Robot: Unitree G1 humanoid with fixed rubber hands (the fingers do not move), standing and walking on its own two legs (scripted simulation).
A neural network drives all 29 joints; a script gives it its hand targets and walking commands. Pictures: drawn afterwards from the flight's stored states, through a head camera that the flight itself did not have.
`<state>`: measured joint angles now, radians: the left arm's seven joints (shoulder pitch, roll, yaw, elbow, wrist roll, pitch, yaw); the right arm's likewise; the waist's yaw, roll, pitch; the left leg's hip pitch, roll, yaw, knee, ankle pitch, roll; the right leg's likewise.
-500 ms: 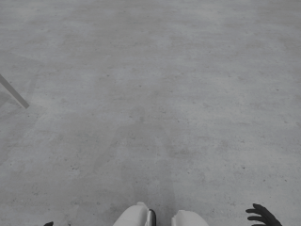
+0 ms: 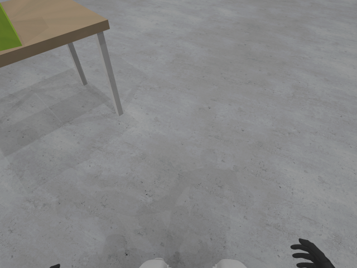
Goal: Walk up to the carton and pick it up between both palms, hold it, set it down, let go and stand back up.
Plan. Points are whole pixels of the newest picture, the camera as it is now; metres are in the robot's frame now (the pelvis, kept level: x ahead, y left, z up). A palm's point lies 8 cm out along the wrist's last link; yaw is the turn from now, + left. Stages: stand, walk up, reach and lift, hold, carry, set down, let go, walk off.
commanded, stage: walk up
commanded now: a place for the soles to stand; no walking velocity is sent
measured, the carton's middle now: out of the picture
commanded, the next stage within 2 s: none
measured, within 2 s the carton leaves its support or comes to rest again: neither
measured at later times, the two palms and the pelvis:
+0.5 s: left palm out of the picture +0.05 +0.42 -0.10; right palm (239, 206) +0.29 -0.15 -0.09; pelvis +0.07 +0.08 -0.02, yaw +19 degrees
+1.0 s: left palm out of the picture +0.12 +0.44 -0.08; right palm (224, 181) +0.37 -0.12 -0.11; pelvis +0.17 +0.11 -0.01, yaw +24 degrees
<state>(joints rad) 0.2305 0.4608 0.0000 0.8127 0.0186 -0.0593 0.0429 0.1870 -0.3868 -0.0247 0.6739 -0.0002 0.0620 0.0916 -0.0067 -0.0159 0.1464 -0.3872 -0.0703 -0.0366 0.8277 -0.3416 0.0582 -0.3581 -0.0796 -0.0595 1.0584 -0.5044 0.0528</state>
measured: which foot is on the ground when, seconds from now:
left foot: down 0.00-0.18, up 0.20-0.46, down 0.48-0.94, up 0.96-1.00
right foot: up 0.00-0.12, down 0.14-0.50, up 0.52-0.90, down 0.92-1.00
